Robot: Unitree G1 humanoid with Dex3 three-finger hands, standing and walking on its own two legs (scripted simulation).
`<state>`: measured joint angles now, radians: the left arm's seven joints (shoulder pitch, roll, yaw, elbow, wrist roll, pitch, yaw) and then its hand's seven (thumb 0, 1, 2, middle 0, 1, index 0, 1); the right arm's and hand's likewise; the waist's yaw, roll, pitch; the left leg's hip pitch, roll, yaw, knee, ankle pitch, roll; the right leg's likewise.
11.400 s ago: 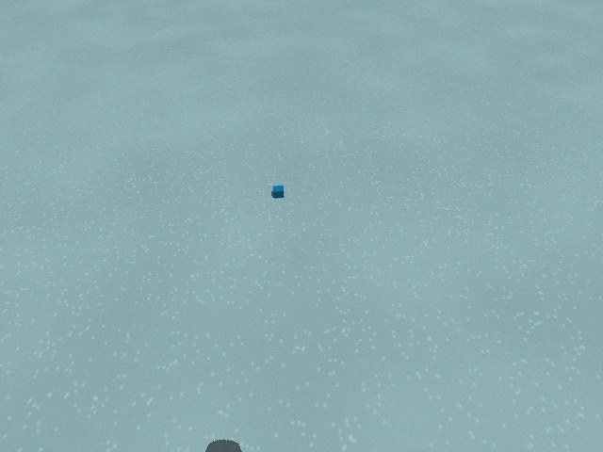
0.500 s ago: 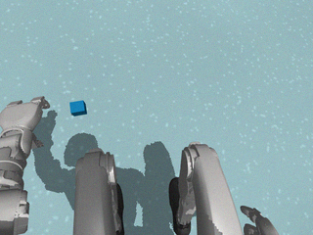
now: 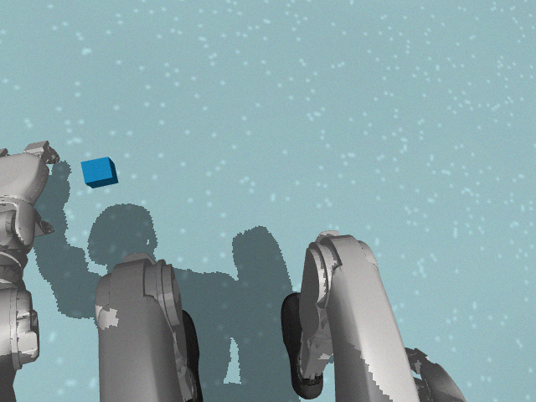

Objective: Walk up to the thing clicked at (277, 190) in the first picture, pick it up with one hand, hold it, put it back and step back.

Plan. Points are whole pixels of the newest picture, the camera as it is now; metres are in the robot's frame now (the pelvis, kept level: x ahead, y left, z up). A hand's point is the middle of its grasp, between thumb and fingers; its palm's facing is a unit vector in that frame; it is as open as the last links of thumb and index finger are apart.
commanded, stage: rise first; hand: left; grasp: from above
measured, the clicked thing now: (100, 172) +0.50 +0.29 -0.32
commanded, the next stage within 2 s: none
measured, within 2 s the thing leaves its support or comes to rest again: neither
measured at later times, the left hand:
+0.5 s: hand (42, 194) +0.43 +0.34 -0.20, palm faces -0.44 -0.11 -0.89, open 12.5 cm
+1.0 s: hand (50, 185) +0.45 +0.33 -0.20, palm faces -0.44 -0.11 -0.89, open 12.6 cm
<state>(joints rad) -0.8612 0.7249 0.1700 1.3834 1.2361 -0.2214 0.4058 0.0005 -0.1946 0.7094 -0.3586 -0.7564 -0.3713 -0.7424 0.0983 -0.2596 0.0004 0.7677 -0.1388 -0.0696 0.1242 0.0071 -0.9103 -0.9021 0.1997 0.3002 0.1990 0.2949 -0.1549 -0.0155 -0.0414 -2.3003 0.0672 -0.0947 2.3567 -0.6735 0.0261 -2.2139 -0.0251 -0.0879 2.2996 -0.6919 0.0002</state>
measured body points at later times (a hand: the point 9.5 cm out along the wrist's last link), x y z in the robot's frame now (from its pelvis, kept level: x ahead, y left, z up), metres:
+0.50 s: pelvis +0.01 +0.00 -0.01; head +0.26 +0.07 +0.35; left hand +0.45 +0.34 -0.15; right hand +0.07 -0.28 -0.13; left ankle +0.08 +0.12 -0.31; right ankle +0.09 -0.12 -0.31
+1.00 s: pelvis +0.00 +0.00 -0.02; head +0.26 +0.07 +0.34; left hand +0.47 +0.33 -0.15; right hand +0.06 -0.28 -0.13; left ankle +0.08 +0.12 -0.31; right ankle +0.09 -0.12 -0.31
